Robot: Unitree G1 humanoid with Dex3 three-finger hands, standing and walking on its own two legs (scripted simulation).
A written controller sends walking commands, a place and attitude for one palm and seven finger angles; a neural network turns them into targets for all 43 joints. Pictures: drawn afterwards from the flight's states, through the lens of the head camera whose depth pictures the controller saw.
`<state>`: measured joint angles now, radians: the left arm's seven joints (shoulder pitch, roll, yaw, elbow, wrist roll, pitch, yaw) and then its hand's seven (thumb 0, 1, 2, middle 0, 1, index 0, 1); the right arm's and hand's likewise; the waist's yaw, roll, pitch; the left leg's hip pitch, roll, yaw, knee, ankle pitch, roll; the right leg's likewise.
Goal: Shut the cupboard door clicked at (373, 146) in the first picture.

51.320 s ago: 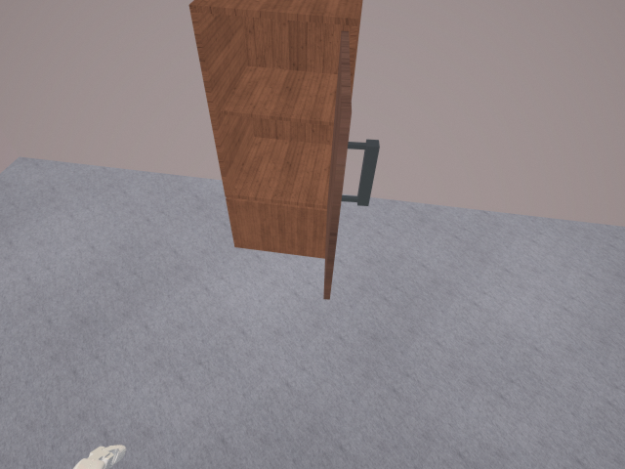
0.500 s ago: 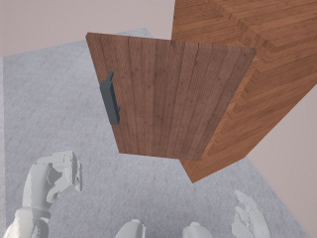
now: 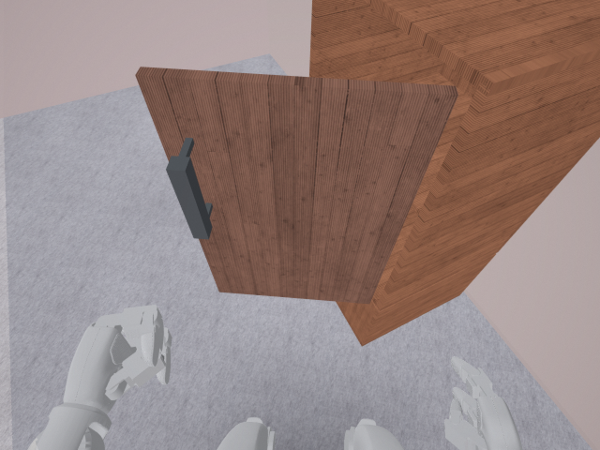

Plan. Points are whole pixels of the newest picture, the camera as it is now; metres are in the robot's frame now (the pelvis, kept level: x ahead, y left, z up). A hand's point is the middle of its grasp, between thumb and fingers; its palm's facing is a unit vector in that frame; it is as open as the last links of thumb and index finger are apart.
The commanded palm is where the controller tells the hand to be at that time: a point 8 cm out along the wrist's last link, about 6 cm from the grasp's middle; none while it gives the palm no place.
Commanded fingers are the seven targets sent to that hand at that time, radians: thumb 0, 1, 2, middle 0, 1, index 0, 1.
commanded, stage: bring the fist close to the handle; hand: left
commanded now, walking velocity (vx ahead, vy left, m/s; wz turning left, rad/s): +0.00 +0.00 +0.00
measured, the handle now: (195, 191) +0.46 +0.19 +0.05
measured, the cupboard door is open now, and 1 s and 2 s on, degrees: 59 59 50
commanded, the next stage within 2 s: push the door shut along its arc in 1.34 s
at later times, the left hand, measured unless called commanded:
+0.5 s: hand (174, 283) +0.30 +0.18 +0.06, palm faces +0.00 -1.00 -0.05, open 3.1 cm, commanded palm +0.28 +0.22 +0.06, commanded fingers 0.00 0.90 0.90 -1.30 -1.50 -1.30 -1.50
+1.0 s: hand (209, 244) +0.36 +0.15 +0.06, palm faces -0.04 -1.00 -0.01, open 3.1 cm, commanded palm +0.34 +0.20 +0.06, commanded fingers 0.00 0.90 0.90 -1.30 -1.50 -1.30 -1.50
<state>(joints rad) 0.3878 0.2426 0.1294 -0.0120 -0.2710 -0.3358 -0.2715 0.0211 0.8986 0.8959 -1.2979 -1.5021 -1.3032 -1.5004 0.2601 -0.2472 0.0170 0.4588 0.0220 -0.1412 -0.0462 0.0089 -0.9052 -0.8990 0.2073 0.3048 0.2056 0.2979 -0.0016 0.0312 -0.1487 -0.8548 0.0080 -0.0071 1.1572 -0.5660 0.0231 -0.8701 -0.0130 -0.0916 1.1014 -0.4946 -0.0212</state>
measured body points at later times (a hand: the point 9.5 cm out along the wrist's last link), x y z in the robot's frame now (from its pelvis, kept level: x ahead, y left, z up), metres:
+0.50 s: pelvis +0.00 -0.01 +0.00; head +0.07 +0.00 +0.45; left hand +0.30 +0.23 +0.07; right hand +0.15 -0.25 -0.09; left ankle +0.00 +0.10 -0.65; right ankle +0.02 -0.11 -0.65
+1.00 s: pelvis -0.01 +0.01 +0.01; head +0.07 +0.01 +0.45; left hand +0.36 +0.20 +0.06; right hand +0.12 -0.24 -0.10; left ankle +0.00 +0.10 -0.65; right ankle +0.02 -0.11 -0.65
